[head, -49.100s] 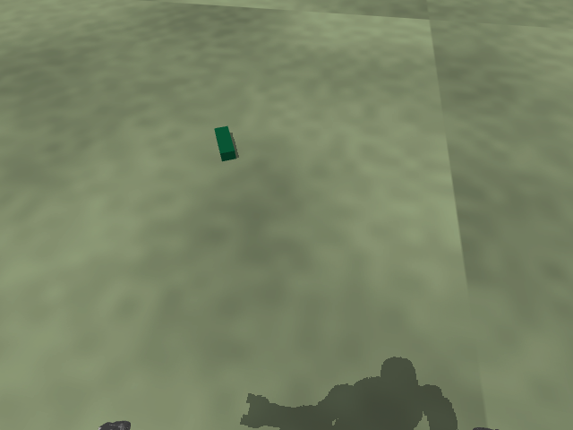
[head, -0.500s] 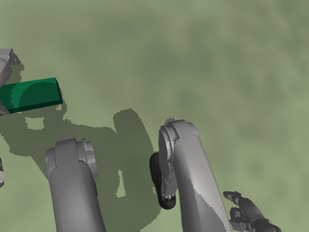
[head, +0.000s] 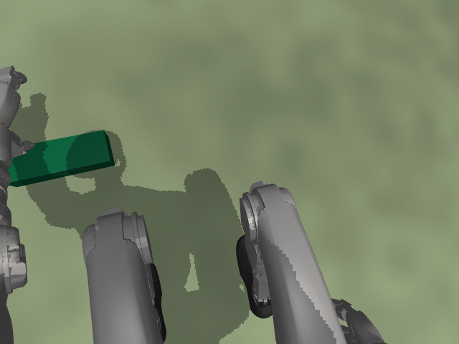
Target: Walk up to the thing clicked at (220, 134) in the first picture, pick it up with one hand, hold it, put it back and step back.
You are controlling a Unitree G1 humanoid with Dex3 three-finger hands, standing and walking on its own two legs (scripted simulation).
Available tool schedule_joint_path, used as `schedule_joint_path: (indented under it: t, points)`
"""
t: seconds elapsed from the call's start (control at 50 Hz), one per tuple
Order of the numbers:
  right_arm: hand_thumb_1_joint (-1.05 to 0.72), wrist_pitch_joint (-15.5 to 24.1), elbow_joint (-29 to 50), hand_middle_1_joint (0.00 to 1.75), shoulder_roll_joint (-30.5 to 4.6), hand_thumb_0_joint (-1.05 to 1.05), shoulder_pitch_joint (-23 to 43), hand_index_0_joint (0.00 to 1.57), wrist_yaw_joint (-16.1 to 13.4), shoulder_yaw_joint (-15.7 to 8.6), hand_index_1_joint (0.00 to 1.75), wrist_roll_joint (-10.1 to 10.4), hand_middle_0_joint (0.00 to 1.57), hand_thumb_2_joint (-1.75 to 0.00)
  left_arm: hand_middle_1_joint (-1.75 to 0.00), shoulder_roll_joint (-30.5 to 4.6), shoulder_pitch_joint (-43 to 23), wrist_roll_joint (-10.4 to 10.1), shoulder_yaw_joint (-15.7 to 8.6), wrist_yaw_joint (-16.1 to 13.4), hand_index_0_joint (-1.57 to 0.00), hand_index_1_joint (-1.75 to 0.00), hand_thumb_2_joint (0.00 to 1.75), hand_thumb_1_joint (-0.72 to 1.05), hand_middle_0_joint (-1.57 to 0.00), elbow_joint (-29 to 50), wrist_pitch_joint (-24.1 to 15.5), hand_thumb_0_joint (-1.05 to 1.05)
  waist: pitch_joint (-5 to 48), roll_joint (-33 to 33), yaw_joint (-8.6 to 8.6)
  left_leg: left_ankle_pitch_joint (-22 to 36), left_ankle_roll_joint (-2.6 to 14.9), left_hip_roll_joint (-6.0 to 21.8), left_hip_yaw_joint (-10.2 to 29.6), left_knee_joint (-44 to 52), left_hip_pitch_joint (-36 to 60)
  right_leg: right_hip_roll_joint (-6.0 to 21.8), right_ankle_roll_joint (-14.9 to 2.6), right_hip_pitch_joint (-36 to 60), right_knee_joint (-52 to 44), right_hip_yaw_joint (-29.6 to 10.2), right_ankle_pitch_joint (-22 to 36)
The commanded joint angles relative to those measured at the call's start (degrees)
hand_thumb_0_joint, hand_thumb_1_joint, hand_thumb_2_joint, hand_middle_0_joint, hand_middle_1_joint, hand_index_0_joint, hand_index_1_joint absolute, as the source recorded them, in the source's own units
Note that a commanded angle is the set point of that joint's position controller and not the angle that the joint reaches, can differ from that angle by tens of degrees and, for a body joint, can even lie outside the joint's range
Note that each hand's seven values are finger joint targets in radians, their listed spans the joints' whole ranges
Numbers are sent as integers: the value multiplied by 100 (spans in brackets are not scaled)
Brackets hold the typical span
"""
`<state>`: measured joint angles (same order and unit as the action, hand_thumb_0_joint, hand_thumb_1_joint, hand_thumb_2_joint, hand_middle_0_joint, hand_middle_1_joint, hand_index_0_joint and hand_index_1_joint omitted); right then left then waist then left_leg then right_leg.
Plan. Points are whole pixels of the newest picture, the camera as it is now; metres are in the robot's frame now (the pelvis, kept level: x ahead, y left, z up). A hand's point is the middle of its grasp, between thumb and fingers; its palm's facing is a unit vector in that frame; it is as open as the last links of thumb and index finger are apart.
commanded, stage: home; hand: left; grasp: from above
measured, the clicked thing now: (60, 158) +0.46 +0.31 -0.33
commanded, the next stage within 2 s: none
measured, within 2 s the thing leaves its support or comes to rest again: neither
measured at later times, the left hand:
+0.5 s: hand out of the picture +0.27 +0.25 +0.09, palm faces -0.08 -0.86 -0.51, open 7.4 cm
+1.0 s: hand out of the picture +0.22 +0.20 +0.29, palm faces +0.20 -0.96 -0.21, open 7.4 cm
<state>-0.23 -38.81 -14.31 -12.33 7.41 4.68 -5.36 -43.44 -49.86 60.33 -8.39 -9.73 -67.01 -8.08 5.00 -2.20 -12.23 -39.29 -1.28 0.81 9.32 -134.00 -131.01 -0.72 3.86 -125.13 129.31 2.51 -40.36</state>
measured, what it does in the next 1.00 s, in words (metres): rises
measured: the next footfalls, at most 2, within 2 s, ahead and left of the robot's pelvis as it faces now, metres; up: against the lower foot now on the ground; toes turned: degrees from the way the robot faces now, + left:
none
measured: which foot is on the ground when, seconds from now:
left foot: down 0.00-1.00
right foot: down 0.00-1.00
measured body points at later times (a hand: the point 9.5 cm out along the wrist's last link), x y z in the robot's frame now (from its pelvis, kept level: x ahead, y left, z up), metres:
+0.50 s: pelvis +0.00 -0.01 +0.19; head +0.14 +0.04 +0.61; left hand +0.28 +0.29 +0.12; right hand +0.23 -0.23 +0.10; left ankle +0.07 +0.13 -0.32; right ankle +0.09 -0.14 -0.32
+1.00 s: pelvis +0.07 +0.00 +0.34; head +0.10 +0.01 +0.79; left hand +0.21 +0.25 +0.31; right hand +0.24 -0.22 +0.27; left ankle +0.07 +0.13 -0.32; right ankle +0.09 -0.14 -0.32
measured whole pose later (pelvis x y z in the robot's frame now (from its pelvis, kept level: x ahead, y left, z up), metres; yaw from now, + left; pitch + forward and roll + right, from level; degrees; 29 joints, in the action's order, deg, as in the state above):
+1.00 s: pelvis +0.07 +0.00 +0.34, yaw +8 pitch +14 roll -3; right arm 10.0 -30.4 -11.9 -17.6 -10.4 2.4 2.2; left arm -12.9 25.7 -4.4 -3.1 -3.2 5.7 26.7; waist 11.0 -3.5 -4.4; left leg -28.7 -1.6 3.0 4.2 -63.2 -48.7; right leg 0.6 1.4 -44.5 59.1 3.2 -28.6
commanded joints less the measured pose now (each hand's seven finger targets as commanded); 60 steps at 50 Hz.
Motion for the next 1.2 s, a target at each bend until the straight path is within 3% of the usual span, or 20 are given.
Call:
schedule_joint_path:
  t: [0.0, 0.02, 0.08, 0.1, 0.18, 0.22, 0.24, 0.3, 0.36, 0.44, 0.48, 0.52, 0.56, 0.6, 0.68, 0.8, 0.96, 1.08, 1.18]
  points:
    - [-90, -87, 421, 30, -1554, 0, -1007, 20, -80, -818, 30, 198, 20, -90, -27, -1387, -490, -1063, -439, 237, -18, -27, 79, 62, -18, 2403, 329, 0, 4966, -1724, 566, 1872, 230, -46, -647, 2104, 4212, -149, -558, 2681, -1751, 455, 1911]
    - [-90, -109, 483, 30, -1486, 0, -965, 20, -100, -836, 30, 239, 20, -90, -29, -1111, -221, -1310, -352, 345, -19, -29, 84, 70, -19, 2833, 415, 0, 4925, -1638, 555, 1779, 244, -48, -632, 2285, 4233, -157, -545, 2831, -1883, 447, 1875]
    - [-90, -126, 556, 30, -1372, 0, -786, 20, -200, -887, 30, 352, 20, -90, -30, -505, 693, -2092, -154, 681, -20, -30, 90, 90, -20, 3325, 721, 0, 4149, -898, 483, 1256, 343, -19, -627, 2584, 3874, -186, -512, 3036, -2426, 355, 1582]
    - [-90, -112, 603, 30, -1345, 0, -738, 20, -236, -902, 30, 390, 20, -90, -30, -469, 716, -2328, -123, 766, -20, -30, 90, 90, -20, 3870, 762, 0, 4190, -867, 499, 1142, 349, -16, -608, 2736, 3904, -164, -507, 3225, -2563, 321, 1513]
    - [-90, -27, 818, 30, -1275, 0, -418, 20, -396, -993, 30, 508, 20, -90, -30, -98, 1442, -3051, -49, 929, -20, -30, 90, 90, -20, 4849, 980, 0, 4126, -846, 631, 938, 290, 73, -423, 3363, 4645, -90, -513, 3513, -2962, 286, 1331]
    - [-90, 26, 862, 30, -1238, 0, -245, 20, -495, -975, 30, 558, 20, -90, -30, 3, 1857, -3380, -140, 892, -20, -30, 90, 90, -20, 4965, 1116, 0, 3790, -739, 706, 688, 272, 99, -351, 3696, 4881, -66, -513, 3612, -3223, 261, 1114]
    - [-90, 73, 936, 30, -1176, 0, -178, 20, -532, -952, 30, 569, 20, -90, -30, 246, 2044, -3503, 28, 880, -20, -30, 90, 90, -20, 5127, 1164, 0, 3571, -776, 647, 517, 264, 102, -345, 3898, 4930, -69, -511, 3682, -3393, 250, 980]
    - [-90, 217, 1046, 30, -1094, 0, 34, 20, -644, -927, 30, 620, 20, -90, -30, 449, 2501, -3917, -47, 776, -20, -30, 90, 90, -20, 5374, 1365, 0, 3253, -694, 725, 183, 263, 80, -357, 4349, 5203, -57, -517, 4020, -3906, 146, 661]
    - [-90, 359, 1170, 30, -1035, 0, 285, 20, -757, -896, 30, 665, 20, -90, -30, 799, 3041, -4294, 84, 724, -20, -30, 90, 90, -20, 5689, 1601, 0, 2989, -698, 758, -103, 246, 76, -316, 4872, 5639, -53, -524, 4360, -4377, 68, 416]
    - [-90, 526, 1296, 30, -930, 0, 439, 20, -899, -838, 30, 716, 20, -90, -30, 1027, 3600, -4883, 48, 634, -20, -30, 90, 90, -20, 6227, 1900, 0, 2999, -670, 770, 180, 241, 38, -417, 5255, 6224, -33, -510, 5036, -4940, -52, 582]
    - [-90, 597, 1302, 30, -882, 0, 481, 20, -970, -790, 30, 732, 20, -90, -30, 1260, 3884, -5180, 128, 616, -20, -30, 90, 90, -20, 6386, 2063, 0, 2800, -636, 682, 217, 233, 41, -375, 5547, 6481, -8, -496, 5299, -5180, -61, 628]
    - [-90, 654, 1346, 30, -839, 0, 498, 20, -1046, -756, 30, 755, 20, -90, -30, 1246, 4230, -5390, -18, 570, -20, -30, 90, 90, -20, 6528, 2224, 0, 2745, -686, 782, 326, 210, 53, -354, 5821, 6858, -7, -497, 5573, -5422, -69, 729]
    - [-90, 710, 1390, 30, -765, 0, 475, 20, -1112, -697, 30, 771, 20, -90, -30, 1542, 4537, -5566, 141, 559, -20, -30, 90, 90, -20, 6637, 2387, 0, 2542, -530, 704, 389, 203, 58, -317, 6103, 7104, -2, -490, 5835, -5698, -66, 800]
    - [-90, 771, 1430, 30, -728, 0, 397, 20, -1187, -658, 30, 785, 20, -90, -30, 1572, 4809, -5764, 20, 517, -20, -30, 90, 90, -20, 6872, 2561, 0, 2490, -606, 763, 511, 190, 56, -313, 6382, 7422, -3, -483, 6201, -5982, -80, 933]
    - [-90, 920, 1484, 30, -609, 0, 242, 20, -1399, -556, 30, 806, 20, -90, -30, 2025, 5607, -6143, 103, 497, -20, -30, 90, 90, -20, 7234, 2885, 0, 2279, -382, 738, 1054, 181, 33, -398, 6863, 7884, -26, -466, 7020, -6582, -47, 1373]
    - [-90, 1146, 1592, 30, -500, 0, -20, 20, -1680, -494, 30, 785, 20, -90, -30, 2282, 6537, -6407, 61, 524, -20, -30, 90, 90, -20, 7713, 3153, 0, 1702, -392, 801, 1665, 140, 24, -427, 7636, 8656, -34, -436, 7854, -7331, 20, 1890]
    - [-90, 1397, 1795, 30, -384, 0, -179, 20, -1875, -520, 30, 701, 20, -90, -30, 2504, 7707, -6419, 187, 607, -20, -30, 90, 90, -20, 8531, 3270, 0, 1293, -181, 919, 2451, 166, -47, -619, 8189, 9362, -74, -391, 8794, -8120, 99, 2532]
    - [-90, 1536, 1819, 30, -440, 0, -153, 20, -1907, -564, 30, 641, 20, -90, -30, 2547, 7938, -6371, 272, 735, -20, -30, 90, 90, -20, 8640, 3284, 0, 975, 79, 901, 2616, 211, -63, -717, 8371, 9617, -67, -324, 8976, -8376, 169, 2689]
    - [-90, 1653, 1739, 30, -503, 0, -102, 20, -1893, -601, 30, 581, 20, -90, -30, 2570, 7778, -6302, 326, 843, -20, -30, 90, 90, -20, 8456, 3235, 0, 728, 114, 860, 2387, 193, -67, -735, 8478, 9660, -53, -322, 8882, -8413, 200, 2430]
